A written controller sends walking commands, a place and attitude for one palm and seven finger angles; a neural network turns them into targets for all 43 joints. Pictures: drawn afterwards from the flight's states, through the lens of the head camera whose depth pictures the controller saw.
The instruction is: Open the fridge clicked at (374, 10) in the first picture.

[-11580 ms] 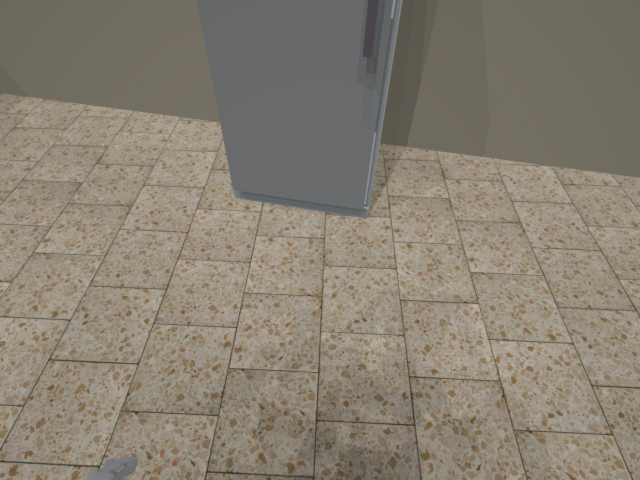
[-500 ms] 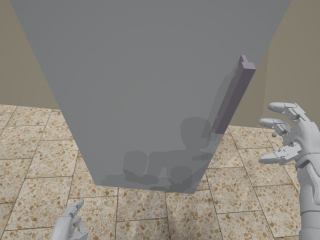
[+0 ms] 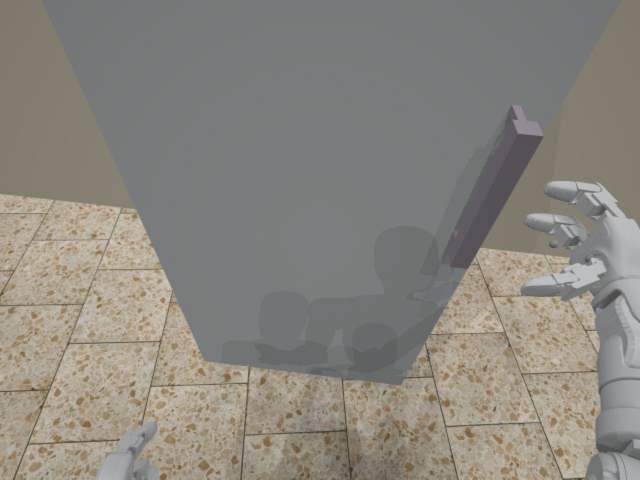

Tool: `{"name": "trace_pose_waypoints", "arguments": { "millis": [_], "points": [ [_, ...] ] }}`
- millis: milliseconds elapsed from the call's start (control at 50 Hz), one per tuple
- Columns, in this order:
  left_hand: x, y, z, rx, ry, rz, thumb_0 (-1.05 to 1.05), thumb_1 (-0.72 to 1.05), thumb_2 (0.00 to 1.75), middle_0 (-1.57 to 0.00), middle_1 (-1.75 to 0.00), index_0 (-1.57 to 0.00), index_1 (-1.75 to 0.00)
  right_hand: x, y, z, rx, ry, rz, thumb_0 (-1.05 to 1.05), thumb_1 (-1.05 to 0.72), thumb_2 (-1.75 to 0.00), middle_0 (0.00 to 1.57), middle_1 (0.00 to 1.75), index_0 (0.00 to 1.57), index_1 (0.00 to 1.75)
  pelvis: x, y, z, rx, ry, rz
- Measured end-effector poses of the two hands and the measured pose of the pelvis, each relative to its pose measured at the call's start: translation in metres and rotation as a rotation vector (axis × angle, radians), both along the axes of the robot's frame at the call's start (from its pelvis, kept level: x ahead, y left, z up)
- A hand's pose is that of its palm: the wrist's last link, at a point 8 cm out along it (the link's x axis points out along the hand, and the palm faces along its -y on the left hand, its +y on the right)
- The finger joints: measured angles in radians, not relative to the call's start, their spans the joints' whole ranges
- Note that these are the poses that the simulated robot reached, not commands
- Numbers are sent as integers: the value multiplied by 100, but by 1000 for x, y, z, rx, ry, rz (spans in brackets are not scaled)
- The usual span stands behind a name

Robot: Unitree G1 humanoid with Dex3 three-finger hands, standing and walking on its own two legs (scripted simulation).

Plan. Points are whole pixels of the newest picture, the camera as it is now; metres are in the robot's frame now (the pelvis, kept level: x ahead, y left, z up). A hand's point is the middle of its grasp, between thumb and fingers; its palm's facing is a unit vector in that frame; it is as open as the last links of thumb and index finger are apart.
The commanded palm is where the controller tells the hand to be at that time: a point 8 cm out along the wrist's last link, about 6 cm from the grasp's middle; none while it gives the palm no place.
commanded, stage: move the hooked fingers beside the handle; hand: right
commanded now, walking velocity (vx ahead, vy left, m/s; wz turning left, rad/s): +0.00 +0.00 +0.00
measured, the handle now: (483, 195) +0.47 -0.18 +0.12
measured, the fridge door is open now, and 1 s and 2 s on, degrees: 0 0 0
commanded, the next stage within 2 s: feel for the door with the fingertips in 1.08 s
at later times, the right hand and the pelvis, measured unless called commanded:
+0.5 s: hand (556, 229) +0.41 -0.25 +0.13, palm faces +0.04 +1.00 +0.01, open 14.0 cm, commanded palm +0.38 -0.30 +0.13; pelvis +0.01 -0.01 +0.00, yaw +1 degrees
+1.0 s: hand (545, 229) +0.41 -0.24 +0.13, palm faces +0.04 +1.00 +0.01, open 14.0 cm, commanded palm +0.39 -0.29 +0.13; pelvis +0.00 -0.02 +0.00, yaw +1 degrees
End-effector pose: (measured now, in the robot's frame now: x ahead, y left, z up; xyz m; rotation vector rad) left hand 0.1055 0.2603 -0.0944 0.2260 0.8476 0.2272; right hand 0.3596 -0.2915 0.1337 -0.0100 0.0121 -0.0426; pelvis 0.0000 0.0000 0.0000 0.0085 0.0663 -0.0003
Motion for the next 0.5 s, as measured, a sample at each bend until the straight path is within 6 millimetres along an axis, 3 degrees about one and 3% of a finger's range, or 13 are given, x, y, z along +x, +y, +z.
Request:
{"name": "trace_pose_waypoints", "arguments": {
  "millis": [320, 500],
  "points": [
    [-28, -2, -7, 1, 104, 39, 1, 91, 90, -20, -30, -21, -30, 32, -5, -6, 4, 21, -3, -1, 50, -30, 30, 120, 30, 120, 1, -6, -2, 7, 35, 10],
    [-32, -6, -5, -1, 117, 57, 1, 91, 90, -20, -30, -21, -30, 28, -13, -4, 20, -26, 6, -1, 50, -30, 30, 120, 30, 120, 5, -12, -3, 9, 40, 21]
  ]
}}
